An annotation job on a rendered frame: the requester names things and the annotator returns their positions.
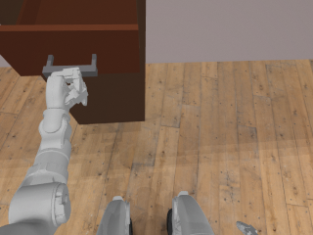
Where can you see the cabinet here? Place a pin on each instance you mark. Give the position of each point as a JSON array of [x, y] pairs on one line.
[[112, 97]]

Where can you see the drawer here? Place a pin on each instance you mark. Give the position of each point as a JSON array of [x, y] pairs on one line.
[[72, 31]]

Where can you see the robot left upper arm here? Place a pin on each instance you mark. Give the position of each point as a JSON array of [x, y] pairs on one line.
[[38, 210]]

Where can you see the left robot forearm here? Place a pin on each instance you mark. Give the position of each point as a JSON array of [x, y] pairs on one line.
[[52, 159]]

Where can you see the left robot hand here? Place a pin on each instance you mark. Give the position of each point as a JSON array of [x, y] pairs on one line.
[[60, 95]]

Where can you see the right robot hand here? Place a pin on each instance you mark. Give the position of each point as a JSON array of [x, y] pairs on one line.
[[246, 229]]

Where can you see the right robot shin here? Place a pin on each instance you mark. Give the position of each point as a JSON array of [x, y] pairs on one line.
[[176, 226]]

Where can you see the handle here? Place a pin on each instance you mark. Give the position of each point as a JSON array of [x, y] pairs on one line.
[[86, 70]]

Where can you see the left robot thigh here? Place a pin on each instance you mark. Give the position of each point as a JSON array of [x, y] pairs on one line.
[[115, 218]]

